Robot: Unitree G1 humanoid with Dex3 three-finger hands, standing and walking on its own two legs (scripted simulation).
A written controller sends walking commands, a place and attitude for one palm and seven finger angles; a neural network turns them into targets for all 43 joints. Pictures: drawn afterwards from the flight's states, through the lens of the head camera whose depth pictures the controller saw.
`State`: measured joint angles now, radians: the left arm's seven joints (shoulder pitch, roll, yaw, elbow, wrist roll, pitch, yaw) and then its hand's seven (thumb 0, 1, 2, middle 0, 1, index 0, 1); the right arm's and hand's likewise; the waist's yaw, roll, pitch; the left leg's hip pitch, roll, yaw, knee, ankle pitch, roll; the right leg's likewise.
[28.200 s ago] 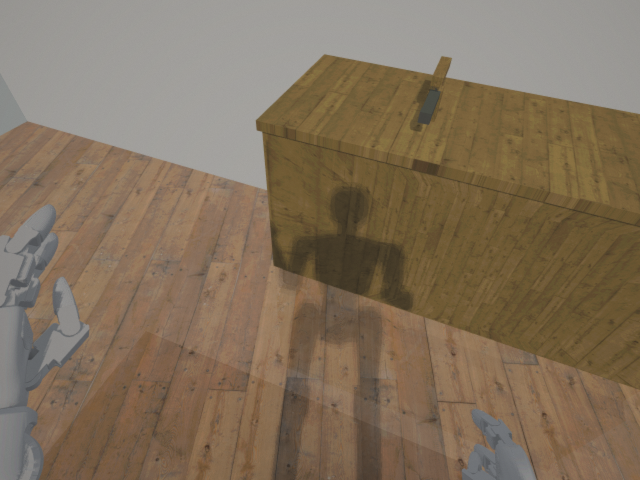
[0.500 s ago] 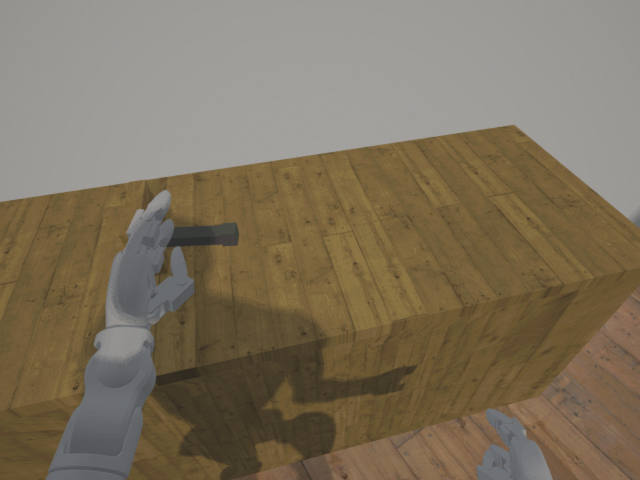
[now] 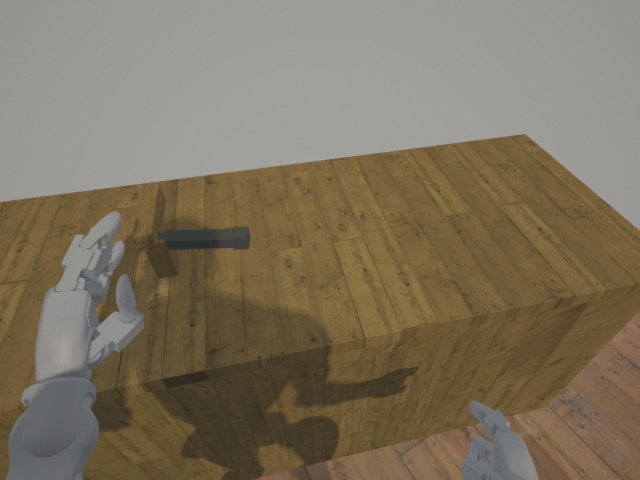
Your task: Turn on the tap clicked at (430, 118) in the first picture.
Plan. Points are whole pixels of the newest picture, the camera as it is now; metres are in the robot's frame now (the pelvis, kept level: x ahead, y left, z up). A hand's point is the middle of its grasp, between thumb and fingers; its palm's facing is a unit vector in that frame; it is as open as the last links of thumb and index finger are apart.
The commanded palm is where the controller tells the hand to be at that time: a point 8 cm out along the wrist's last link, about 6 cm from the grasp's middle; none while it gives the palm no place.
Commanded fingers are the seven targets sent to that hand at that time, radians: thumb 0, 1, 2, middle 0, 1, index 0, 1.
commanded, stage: draw the hand back beside the body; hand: left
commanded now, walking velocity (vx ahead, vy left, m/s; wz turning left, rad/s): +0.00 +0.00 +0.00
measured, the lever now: (241, 238) +0.48 +0.20 +0.02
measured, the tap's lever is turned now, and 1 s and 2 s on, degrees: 79 79 79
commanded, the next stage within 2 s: step back with the hand held close in 0.46 s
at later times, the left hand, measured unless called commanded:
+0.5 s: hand (109, 338) +0.19 +0.23 +0.16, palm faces +0.41 -0.85 -0.33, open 7.4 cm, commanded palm +0.15 +0.27 +0.17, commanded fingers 0.00 0.90 0.90 -0.20 -0.30 -0.20 -0.30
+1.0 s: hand (69, 363) +0.17 +0.26 +0.15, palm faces +0.33 -0.84 -0.43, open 7.4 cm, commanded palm +0.12 +0.30 +0.17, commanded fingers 0.00 0.90 0.90 -0.20 -0.30 -0.20 -0.30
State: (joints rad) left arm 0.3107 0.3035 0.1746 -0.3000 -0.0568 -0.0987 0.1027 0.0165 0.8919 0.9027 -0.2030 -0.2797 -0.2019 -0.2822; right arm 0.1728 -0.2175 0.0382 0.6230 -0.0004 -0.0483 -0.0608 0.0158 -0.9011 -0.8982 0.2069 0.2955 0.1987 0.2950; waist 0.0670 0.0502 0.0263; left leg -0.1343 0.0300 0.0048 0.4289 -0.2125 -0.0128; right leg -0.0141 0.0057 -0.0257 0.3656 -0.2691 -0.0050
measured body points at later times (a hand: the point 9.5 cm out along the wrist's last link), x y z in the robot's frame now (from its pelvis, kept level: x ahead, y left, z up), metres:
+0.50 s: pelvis +0.00 -0.01 +0.00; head -0.02 -0.02 +0.45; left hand +0.17 +0.28 +0.17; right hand +0.21 -0.22 -0.08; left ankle +0.02 +0.13 -0.74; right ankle -0.04 -0.12 -0.74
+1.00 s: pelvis -0.04 +0.02 -0.01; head -0.02 +0.02 +0.44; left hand +0.14 +0.30 +0.18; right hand +0.14 -0.22 -0.08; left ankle +0.02 +0.13 -0.74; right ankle -0.04 -0.12 -0.74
